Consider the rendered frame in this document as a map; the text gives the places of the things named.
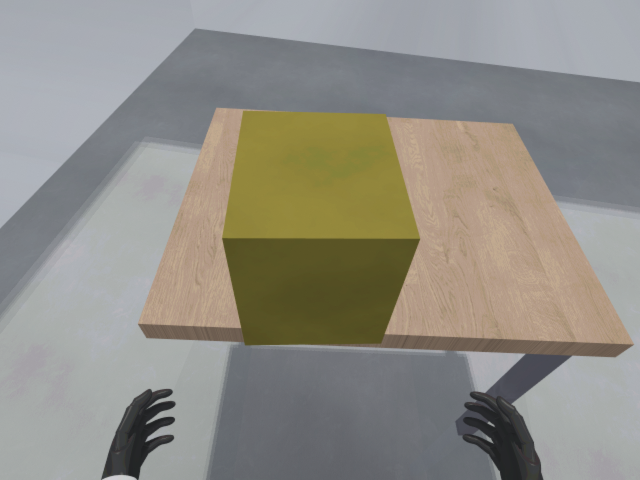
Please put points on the carton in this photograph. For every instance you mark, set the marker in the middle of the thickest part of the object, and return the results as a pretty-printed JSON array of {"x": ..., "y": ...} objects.
[{"x": 319, "y": 232}]

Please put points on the right robot hand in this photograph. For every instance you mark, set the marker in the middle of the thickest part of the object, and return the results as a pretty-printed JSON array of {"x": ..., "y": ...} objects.
[{"x": 513, "y": 451}]

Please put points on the left robot hand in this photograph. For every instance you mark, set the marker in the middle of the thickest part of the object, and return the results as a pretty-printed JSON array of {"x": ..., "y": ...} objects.
[{"x": 129, "y": 450}]

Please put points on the table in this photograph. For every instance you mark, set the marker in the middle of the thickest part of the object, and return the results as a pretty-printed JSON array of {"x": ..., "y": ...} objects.
[{"x": 497, "y": 267}]

